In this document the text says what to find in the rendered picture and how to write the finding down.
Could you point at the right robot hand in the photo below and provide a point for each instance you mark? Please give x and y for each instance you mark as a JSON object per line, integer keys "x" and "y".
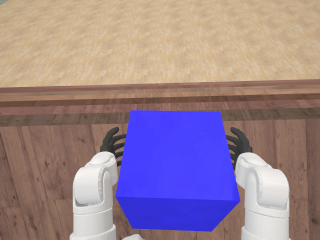
{"x": 242, "y": 145}

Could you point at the left robot hand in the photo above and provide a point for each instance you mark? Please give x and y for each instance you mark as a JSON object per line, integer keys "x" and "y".
{"x": 108, "y": 144}

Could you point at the carton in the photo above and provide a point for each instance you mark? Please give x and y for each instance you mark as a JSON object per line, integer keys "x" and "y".
{"x": 176, "y": 171}

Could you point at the robot right forearm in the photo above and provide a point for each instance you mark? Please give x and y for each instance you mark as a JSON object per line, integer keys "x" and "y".
{"x": 266, "y": 199}

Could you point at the robot left forearm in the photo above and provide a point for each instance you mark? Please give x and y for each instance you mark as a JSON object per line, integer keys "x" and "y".
{"x": 93, "y": 199}

